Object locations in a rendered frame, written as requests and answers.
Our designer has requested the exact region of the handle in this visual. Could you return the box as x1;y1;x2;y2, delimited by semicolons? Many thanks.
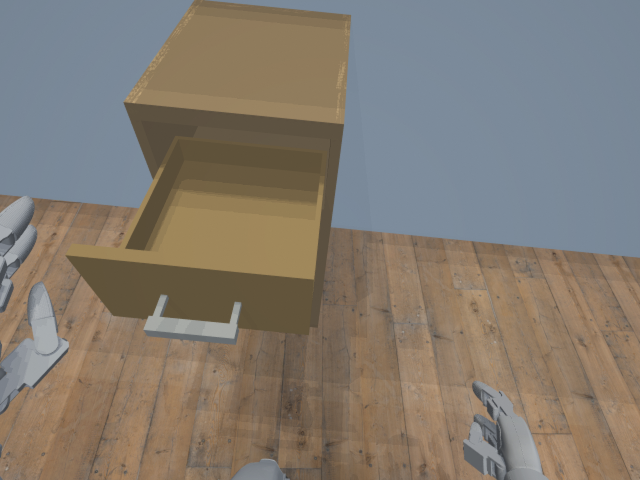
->
143;295;242;345

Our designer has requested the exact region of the robot right hand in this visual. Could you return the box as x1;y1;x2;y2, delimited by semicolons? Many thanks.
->
463;381;543;480

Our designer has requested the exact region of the cabinet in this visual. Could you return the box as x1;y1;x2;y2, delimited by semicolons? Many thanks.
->
123;0;351;328

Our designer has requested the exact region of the left robot shin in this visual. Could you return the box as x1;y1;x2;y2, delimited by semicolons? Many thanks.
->
259;459;280;469

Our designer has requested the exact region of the robot left hand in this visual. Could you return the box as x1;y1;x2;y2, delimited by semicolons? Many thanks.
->
0;196;69;415

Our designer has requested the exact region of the drawer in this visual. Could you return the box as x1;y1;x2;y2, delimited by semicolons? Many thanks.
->
65;136;327;335

